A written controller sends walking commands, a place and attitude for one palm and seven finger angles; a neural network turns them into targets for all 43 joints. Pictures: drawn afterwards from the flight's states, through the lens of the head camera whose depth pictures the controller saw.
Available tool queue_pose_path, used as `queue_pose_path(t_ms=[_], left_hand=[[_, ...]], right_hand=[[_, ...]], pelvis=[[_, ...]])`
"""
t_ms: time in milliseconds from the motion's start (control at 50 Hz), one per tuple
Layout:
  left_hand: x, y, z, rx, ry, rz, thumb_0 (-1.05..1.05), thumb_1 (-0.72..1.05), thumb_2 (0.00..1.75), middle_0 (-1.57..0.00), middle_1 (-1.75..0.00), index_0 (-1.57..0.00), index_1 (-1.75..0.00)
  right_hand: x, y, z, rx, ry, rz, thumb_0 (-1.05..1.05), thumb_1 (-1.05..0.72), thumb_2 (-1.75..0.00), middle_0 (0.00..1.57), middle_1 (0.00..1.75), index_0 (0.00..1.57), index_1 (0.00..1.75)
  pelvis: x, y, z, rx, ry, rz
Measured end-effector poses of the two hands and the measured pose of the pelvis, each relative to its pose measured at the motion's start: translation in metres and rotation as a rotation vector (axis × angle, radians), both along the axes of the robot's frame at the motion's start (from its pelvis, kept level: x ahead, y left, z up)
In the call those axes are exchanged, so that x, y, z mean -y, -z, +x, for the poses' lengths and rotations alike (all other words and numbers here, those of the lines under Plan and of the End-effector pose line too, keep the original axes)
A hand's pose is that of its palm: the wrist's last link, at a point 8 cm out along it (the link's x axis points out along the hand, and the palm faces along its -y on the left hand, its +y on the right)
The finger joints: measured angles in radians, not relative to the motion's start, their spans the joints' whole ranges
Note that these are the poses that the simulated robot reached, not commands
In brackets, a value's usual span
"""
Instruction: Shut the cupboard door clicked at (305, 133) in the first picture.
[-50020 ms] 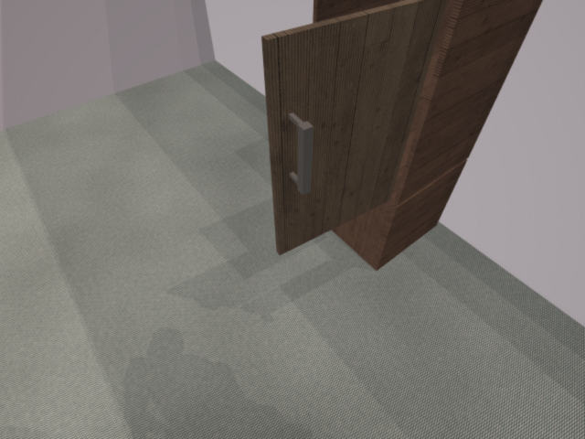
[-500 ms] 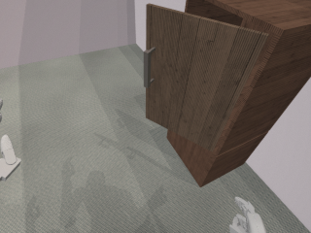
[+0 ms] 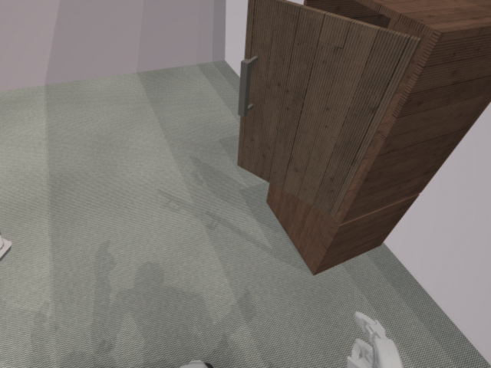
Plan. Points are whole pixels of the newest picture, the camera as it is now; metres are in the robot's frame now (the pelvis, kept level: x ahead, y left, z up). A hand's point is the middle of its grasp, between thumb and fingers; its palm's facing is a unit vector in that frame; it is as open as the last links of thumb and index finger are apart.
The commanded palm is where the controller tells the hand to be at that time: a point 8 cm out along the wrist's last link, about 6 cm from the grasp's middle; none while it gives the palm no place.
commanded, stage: stop stepping back and stand still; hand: left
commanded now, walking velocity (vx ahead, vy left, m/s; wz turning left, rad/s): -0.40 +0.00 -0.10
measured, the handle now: (248, 87) +0.84 +0.06 +0.03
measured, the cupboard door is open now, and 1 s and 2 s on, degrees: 30 30 30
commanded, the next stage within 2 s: let the arm hang, fingers relaxed in 0.80 s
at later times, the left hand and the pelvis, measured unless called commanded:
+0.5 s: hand out of the picture +0.14 +0.28 +0.17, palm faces +0.44 -0.83 -0.34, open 7.4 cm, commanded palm +0.08 +0.31 +0.19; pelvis -0.08 +0.02 +0.00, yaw -4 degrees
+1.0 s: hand (11, 353) +0.12 +0.31 +0.04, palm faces +0.30 -0.85 -0.43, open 7.4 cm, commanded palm none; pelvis -0.10 +0.05 +0.00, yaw -2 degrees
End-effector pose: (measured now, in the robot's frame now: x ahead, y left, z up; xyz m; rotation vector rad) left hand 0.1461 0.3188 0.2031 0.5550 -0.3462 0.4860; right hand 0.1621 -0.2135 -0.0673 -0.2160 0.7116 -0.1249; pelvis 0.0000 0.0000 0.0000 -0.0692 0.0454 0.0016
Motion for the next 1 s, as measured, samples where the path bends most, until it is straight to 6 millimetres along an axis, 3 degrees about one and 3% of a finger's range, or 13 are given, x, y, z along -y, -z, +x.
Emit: queue_pose_path(t_ms=[100, 180, 260, 360, 480, 560, 660, 740, 820, 920, 960, 1000], left_hand=[[0.034, 0.011, -0.01, -0.022, 0.1, -0.038, 0.01, 0.89, 0.9, -0.21, -0.3, -0.2, -0.3], [0.047, 0.003, -0.013, -0.024, 0.188, -0.021, 0.01, 0.89, 0.9, -0.21, -0.3, -0.21, -0.3], [0.042, -0.006, -0.021, -0.019, 0.216, 0.027, 0.01, 0.88, 0.9, -0.22, -0.3, -0.21, -0.3], [0.022, 0.001, -0.042, -0.058, 0.16, -0.001, 0.01, 0.88, 0.9, -0.22, -0.3, -0.21, -0.3], [0.001, 0.02, -0.053, -0.01, 0.115, -0.079, 0.01, 0.89, 0.9, -0.21, -0.3, -0.21, -0.3], [-0.004, 0.021, -0.047, -0.019, 0.103, -0.11, 0.01, 0.89, 0.9, -0.21, -0.3, -0.21, -0.3], [0.015, -0.005, -0.061, -0.06, 0.175, -0.021, 0.02, 0.89, 0.9, -0.21, -0.3, -0.2, -0.3], [0.027, -0.018, -0.082, -0.088, 0.219, 0.063, 0.01, 0.89, 0.9, -0.21, -0.3, -0.21, -0.3], [0.007, -0.017, -0.091, -0.074, 0.132, 0.041, 0.01, 0.88, 0.9, -0.22, -0.3, -0.21, -0.3], [-0.03, 0.018, -0.08, -0.092, -0.012, -0.077, 0.01, 0.89, 0.9, -0.21, -0.3, -0.21, -0.3], [-0.037, 0.068, -0.064, -0.279, -0.018, -0.167, 0.0, 0.89, 0.9, -0.2, -0.3, -0.2, -0.3], [-0.031, 0.136, -0.058, -0.56, -0.019, -0.277, 0.0, 0.9, 0.9, -0.2, -0.3, -0.19, -0.3]], right_hand=[[0.007, 0.007, -0.024, 0.002, -0.018, 0.012, 0.01, -0.9, -0.9, 0.21, 0.3, 0.2, 0.3], [0.02, 0.0, -0.057, -0.023, 0.066, -0.005, 0.01, -0.9, -0.9, 0.21, 0.3, 0.21, 0.3], [0.039, -0.01, -0.089, 0.023, 0.16, -0.032, 0.01, -0.9, -0.9, 0.21, 0.3, 0.21, 0.3], [0.054, -0.013, -0.131, 0.003, 0.22, -0.076, 0.01, -0.9, -0.9, 0.2, 0.3, 0.2, 0.3], [0.05, 0.003, -0.167, -0.106, 0.234, -0.146, 0.01, -0.9, -0.9, 0.2, 0.3, 0.2, 0.3], [0.024, 0.002, -0.174, -0.113, 0.207, -0.103, 0.01, -0.91, -0.9, 0.2, 0.3, 0.2, 0.3], [-0.009, -0.004, -0.169, -0.061, 0.144, 0.013, 0.01, -0.9, -0.9, 0.2, 0.3, 0.2, 0.3], [-0.017, 0.004, -0.162, -0.055, 0.116, 0.057, 0.01, -0.9, -0.9, 0.21, 0.3, 0.2, 0.3], [-0.013, 0.008, -0.16, -0.09, 0.115, 0.045, 0.01, -0.9, -0.9, 0.21, 0.3, 0.21, 0.3], [-0.001, 0.015, -0.145, -0.093, 0.086, -0.028, 0.01, -0.9, -0.9, 0.21, 0.3, 0.2, 0.3], [0.002, 0.026, -0.138, -0.118, 0.047, -0.029, 0.01, -0.9, -0.9, 0.2, 0.3, 0.2, 0.3], [0.001, 0.035, -0.133, -0.14, 0.032, -0.023, 0.01, -0.9, -0.9, 0.2, 0.3, 0.2, 0.3]], pelvis=[[0.01, 0.002, -0.04, -0.02, 0.053, 0.02], [0.01, -0.004, -0.05, 0.008, 0.08, 0.047], [0.008, -0.002, -0.061, 0.033, 0.073, 0.047], [0.0, -0.005, -0.071, 0.051, 0.068, 0.037], [-0.019, 0.003, -0.075, 0.072, 0.06, 0.026], [-0.022, -0.004, -0.091, 0.078, 0.069, 0.037], [-0.018, -0.015, -0.106, 0.054, 0.077, 0.049], [-0.021, -0.013, -0.11, 0.056, 0.09, 0.057], [-0.025, -0.016, -0.1, 0.058, 0.082, 0.072], [-0.038, -0.007, -0.088, 0.059, 0.033, 0.051], [-0.046, 0.0, -0.091, 0.051, 0.017, 0.065], [-0.051, 0.004, -0.096, 0.051, 0.03, 0.088]])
